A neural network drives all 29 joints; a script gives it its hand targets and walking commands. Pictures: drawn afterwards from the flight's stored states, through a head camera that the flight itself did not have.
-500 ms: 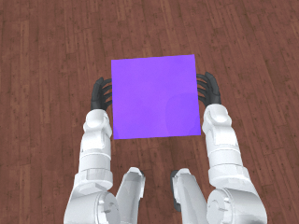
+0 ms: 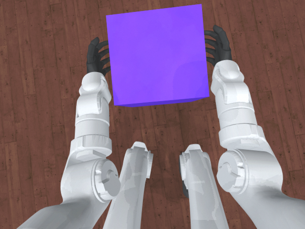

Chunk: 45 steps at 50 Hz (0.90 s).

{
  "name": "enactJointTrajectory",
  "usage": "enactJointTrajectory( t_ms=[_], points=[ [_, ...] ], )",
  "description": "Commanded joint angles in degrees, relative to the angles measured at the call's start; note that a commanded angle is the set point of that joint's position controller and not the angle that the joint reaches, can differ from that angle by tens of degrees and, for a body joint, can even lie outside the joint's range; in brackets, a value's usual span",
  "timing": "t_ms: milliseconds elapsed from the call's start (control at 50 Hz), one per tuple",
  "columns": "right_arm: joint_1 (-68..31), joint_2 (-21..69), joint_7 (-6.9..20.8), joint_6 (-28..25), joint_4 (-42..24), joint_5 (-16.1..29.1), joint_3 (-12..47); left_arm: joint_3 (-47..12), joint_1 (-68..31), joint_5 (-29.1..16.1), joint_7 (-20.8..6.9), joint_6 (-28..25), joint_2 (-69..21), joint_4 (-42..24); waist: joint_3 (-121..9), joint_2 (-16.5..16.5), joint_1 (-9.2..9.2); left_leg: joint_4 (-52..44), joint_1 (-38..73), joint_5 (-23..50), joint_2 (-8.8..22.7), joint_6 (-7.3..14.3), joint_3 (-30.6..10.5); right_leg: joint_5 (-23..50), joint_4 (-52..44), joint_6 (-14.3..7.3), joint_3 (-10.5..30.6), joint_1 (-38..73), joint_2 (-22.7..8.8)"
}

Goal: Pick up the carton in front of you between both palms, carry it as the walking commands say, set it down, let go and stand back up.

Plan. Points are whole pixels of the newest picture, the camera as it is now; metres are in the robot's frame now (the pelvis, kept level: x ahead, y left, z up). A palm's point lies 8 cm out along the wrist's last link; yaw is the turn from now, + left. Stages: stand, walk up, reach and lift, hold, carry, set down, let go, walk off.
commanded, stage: set down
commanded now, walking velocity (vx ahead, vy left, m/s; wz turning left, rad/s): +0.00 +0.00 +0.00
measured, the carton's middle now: (158, 68) +0.50 +0.03 -0.18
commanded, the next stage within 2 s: none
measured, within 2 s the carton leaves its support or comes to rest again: rests again in 0.98 s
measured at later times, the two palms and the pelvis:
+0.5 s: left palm (110, 76) +0.49 +0.19 -0.24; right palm (201, 63) +0.54 -0.10 -0.25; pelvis -0.02 +0.00 -0.11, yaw +1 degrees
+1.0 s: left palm (116, 79) +0.50 +0.19 -0.32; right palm (198, 66) +0.56 -0.10 -0.32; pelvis -0.01 +0.00 -0.16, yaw +2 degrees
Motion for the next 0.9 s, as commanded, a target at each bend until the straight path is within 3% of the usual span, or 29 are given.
enactJointTrajectory(
  t_ms=[0, 300, 620, 680, 780, 880],
  points=[
    [-33.98, 52.44, 11.39, -0.69, 3.02, 6.52, 26.57, -30.75, -39.77, -7.43, -14.14, -1.03, -49.14, 1.33, -58.43, -2.67, 1.68, -4.63, 26.68, 17.76, -4.03, -1.11, 7.09, 15.41, -4.52, 0.84, -5.63, 32.95, 3.86],
    [-45.83, 45.70, 11.07, -0.32, 7.71, 7.92, 24.00, -27.16, -52.50, -8.83, -14.30, -0.78, -42.76, 2.46, -56.26, -3.60, 3.00, 6.94, 16.81, 15.62, -3.10, -1.35, 8.95, 12.83, 7.53, 0.22, -6.44, 24.49, 3.30],
    [-56.01, 38.70, 10.75, -2.20, 8.60, 14.91, 28.99, -30.95, -62.83, -15.63, -13.16, -2.51, -36.56, 1.24, -55.21, -4.53, 4.42, 19.40, 14.82, 20.03, -1.67, -1.56, 9.53, 17.57, 21.07, -0.63, -6.45, 22.68, 1.91],
    [-58.69, 38.81, 11.07, -2.90, 6.21, 17.45, 31.04, -33.26, -65.65, -17.59, -12.70, -3.03, -37.33, -0.68, -56.65, -2.37, 4.31, 21.25, 17.20, 23.39, -1.75, -1.46, 9.42, 19.20, 22.83, -1.15, -6.38, 20.80, 2.04],
    [-55.05, 40.01, 11.15, -3.78, 7.71, 18.69, 31.82, -35.16, -63.23, -19.21, -12.58, -3.96, -38.34, 0.46, -54.84, -2.53, 3.36, 23.69, 18.47, 29.19, -1.93, -1.07, 8.12, 23.77, 25.27, -1.37, -6.18, 19.63, 2.20],
    [-52.83, 39.38, 11.85, -4.30, 11.34, 17.45, 29.37, -32.28, -59.75, -17.21, -12.88, -4.26, -38.13, 4.34, -45.82, -2.70, 3.12, 24.39, 13.56, 24.67, -1.98, -0.67, 7.82, 19.75, 25.84, -1.61, -5.88, 14.35, 2.14]
  ],
)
